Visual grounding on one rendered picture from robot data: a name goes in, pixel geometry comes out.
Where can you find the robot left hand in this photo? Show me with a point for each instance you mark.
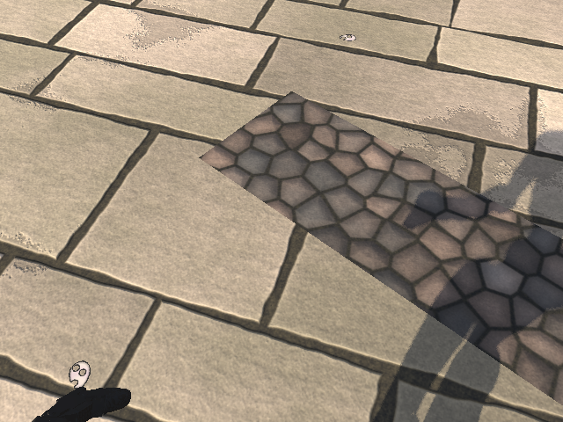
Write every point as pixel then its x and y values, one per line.
pixel 80 405

